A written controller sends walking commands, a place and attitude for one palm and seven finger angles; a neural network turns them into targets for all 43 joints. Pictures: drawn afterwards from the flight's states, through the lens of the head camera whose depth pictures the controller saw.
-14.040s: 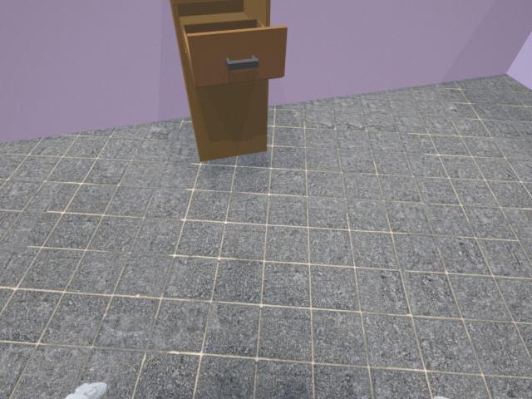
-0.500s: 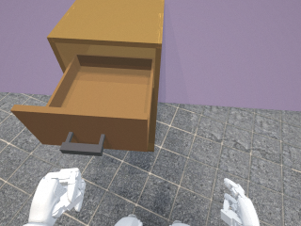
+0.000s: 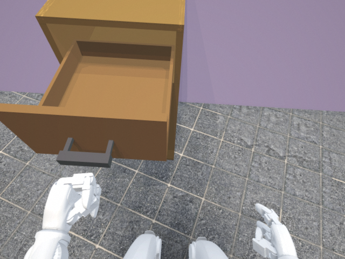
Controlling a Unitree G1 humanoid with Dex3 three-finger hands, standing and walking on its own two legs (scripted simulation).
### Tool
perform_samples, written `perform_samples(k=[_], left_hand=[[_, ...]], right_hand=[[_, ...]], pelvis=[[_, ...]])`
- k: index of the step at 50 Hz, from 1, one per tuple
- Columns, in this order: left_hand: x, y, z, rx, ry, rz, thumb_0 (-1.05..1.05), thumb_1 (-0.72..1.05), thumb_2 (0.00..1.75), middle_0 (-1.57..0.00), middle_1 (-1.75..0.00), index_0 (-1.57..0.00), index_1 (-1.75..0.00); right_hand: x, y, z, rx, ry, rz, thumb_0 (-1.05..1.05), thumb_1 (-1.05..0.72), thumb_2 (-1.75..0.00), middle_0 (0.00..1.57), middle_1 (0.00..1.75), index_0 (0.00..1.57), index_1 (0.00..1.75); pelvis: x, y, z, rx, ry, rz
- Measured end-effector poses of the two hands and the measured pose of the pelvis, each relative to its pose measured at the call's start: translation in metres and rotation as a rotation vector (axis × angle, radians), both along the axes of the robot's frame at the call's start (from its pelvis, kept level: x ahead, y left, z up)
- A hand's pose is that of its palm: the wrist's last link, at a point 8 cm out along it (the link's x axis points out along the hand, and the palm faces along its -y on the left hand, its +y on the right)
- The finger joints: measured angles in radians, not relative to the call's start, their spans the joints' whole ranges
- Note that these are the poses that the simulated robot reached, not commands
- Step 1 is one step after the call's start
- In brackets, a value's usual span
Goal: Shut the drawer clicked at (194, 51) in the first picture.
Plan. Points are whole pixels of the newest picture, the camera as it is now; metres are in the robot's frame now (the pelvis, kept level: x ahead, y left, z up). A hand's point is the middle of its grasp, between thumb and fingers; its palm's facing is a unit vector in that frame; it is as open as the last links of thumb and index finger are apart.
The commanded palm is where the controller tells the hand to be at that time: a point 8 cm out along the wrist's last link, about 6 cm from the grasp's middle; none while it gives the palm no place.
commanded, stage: bring the fist close to the handle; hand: left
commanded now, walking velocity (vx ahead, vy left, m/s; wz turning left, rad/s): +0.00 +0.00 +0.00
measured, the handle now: (87, 150) +0.34 +0.21 +0.05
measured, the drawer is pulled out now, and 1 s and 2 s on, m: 0.30 0.29 0.16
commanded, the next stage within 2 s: push the drawer shut in 0.40 s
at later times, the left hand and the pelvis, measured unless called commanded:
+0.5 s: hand (95, 198) +0.24 +0.17 +0.04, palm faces -0.01 -1.00 -0.04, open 3.3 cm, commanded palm +0.22 +0.22 +0.04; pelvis +0.00 +0.00 +0.00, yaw +0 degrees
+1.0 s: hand (103, 181) +0.28 +0.17 +0.03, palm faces -0.03 -1.00 -0.06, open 3.2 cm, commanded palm +0.27 +0.22 +0.04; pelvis +0.00 +0.00 +0.00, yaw +0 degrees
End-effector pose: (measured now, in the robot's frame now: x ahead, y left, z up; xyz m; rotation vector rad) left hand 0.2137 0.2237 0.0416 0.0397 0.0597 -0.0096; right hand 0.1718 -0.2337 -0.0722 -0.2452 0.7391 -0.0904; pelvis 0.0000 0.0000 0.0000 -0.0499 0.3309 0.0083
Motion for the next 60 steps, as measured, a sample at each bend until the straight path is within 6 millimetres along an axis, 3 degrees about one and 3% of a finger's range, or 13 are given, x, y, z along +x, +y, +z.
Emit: perform_samples(k=[5,13,21,29,36,60], left_hand=[[0.008,-0.003,-0.008,-0.007,0.015,-0.016,0.01,0.90,0.90,-1.40,-1.60,-1.40,-1.60],[0.004,-0.005,0.010,0.001,-0.014,-0.001,0.01,0.90,0.90,-1.40,-1.60,-1.40,-1.60],[0.001,-0.001,-0.010,-0.004,0.041,0.004,0.01,0.90,0.90,-1.40,-1.60,-1.40,-1.60],[0.007,0.001,0.007,0.006,-0.044,-0.005,0.01,0.90,0.90,-1.40,-1.60,-1.40,-1.60],[0.022,-0.006,-0.009,-0.003,0.020,-0.030,0.01,0.90,0.90,-1.40,-1.60,-1.40,-1.60],[0.065,-0.003,-0.008,0.017,-0.026,-0.012,0.03,0.81,0.92,-1.40,-1.60,-1.40,-1.60]], right_hand=[[-0.004,0.000,-0.005,-0.003,0.023,-0.005,0.02,-0.90,-0.90,0.21,0.30,0.20,0.30],[-0.007,0.004,-0.001,0.015,0.037,-0.017,0.02,-0.90,-0.90,0.21,0.30,0.20,0.30],[-0.001,0.004,0.000,-0.009,0.030,0.001,0.02,-0.90,-0.90,0.21,0.30,0.20,0.30],[0.003,0.005,0.001,-0.006,0.026,0.007,0.01,-0.90,-0.90,0.21,0.30,0.20,0.30],[0.000,0.006,-0.003,-0.006,0.036,0.006,0.01,-0.90,-0.90,0.21,0.30,0.20,0.30],[-0.029,-0.006,-0.013,-0.024,0.130,-0.019,0.01,-0.90,-0.90,0.21,0.30,0.20,0.30]], pelvis=[[-0.001,0.002,-0.003,-0.001,0.009,-0.003],[0.003,0.005,0.003,0.001,0.003,-0.006],[0.001,0.005,-0.001,-0.003,0.007,-0.001],[0.002,0.006,0.000,-0.008,0.007,0.005],[0.000,0.007,-0.002,-0.006,0.011,0.003],[-0.010,0.001,0.001,-0.001,0.003,0.006]])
